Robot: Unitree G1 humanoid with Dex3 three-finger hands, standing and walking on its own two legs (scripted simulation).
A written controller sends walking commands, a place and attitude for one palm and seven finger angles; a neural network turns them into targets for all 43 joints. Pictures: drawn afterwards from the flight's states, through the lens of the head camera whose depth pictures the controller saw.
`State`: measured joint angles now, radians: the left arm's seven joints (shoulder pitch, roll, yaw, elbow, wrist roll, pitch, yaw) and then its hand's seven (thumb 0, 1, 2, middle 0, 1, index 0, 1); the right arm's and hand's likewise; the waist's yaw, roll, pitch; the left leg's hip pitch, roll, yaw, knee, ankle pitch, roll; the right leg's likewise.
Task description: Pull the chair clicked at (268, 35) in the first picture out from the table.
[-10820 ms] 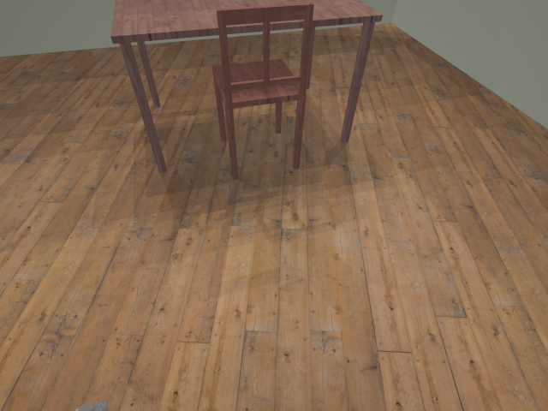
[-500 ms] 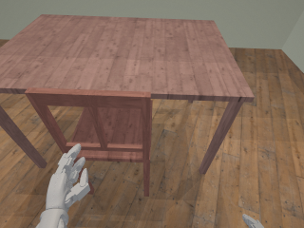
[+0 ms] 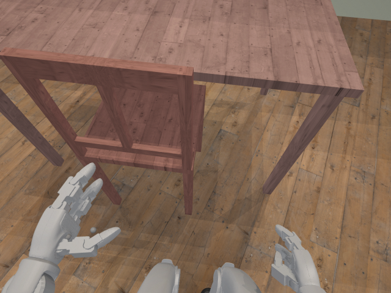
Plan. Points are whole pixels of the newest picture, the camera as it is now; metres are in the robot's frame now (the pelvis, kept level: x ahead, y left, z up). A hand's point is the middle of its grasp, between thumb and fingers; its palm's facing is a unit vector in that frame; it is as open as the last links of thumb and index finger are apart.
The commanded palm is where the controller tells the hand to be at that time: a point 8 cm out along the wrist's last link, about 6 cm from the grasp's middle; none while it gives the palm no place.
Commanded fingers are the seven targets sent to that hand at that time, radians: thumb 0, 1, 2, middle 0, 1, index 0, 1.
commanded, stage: raise the hand toward the chair's back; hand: left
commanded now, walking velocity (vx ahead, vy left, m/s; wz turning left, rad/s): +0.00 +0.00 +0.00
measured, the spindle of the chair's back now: (117, 118) +0.50 +0.23 +0.00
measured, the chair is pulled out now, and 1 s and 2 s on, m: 0.00 0.00 0.00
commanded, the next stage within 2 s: aim the fingers beside a spindle in 1.34 s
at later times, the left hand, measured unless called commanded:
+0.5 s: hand (77, 215) +0.24 +0.23 +0.05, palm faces -0.04 -1.00 -0.03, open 16.2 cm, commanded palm +0.22 +0.29 +0.06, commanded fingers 0.00 -0.50 0.30 -0.06 -0.08 -0.06 -0.08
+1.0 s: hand (59, 198) +0.27 +0.26 +0.06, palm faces -0.06 -1.00 -0.04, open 16.9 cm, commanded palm +0.25 +0.32 +0.06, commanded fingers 0.00 -0.50 0.30 -0.06 -0.08 -0.06 -0.08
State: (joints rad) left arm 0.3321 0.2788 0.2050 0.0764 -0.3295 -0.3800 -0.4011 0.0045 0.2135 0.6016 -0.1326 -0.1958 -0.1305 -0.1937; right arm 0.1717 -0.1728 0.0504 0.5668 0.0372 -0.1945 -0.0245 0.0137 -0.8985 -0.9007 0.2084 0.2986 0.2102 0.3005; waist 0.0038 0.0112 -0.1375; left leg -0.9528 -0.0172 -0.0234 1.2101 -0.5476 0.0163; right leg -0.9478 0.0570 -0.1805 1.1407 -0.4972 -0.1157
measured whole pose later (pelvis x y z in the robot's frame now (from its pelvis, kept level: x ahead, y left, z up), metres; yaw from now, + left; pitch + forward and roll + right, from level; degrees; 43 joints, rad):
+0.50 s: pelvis +0.01 +0.04 +0.01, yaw -1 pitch +17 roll -2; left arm 0.36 0.26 0.18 0.08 -0.30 -0.47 -0.30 -0.01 -0.36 0.35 -0.08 -0.10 -0.07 -0.10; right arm 0.20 -0.25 0.00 0.54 0.03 -0.20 -0.03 0.01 -0.90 -0.90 0.20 0.30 0.20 0.30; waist -0.02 0.01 -0.15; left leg -0.90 -0.04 0.02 1.14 -0.54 0.07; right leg -0.90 0.04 -0.13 1.08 -0.48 -0.08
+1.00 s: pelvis +0.02 +0.06 +0.02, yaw -1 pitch +17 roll -4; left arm 0.29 0.30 0.22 0.09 -0.31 -0.38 -0.33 -0.02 -0.50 0.30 -0.06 -0.08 -0.06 -0.08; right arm 0.25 -0.26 0.01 0.52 0.04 -0.17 -0.03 0.01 -0.90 -0.90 0.21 0.30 0.21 0.30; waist -0.02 0.03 -0.15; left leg -0.87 -0.05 0.02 1.10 -0.53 0.10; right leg -0.86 0.03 -0.12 1.02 -0.46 -0.04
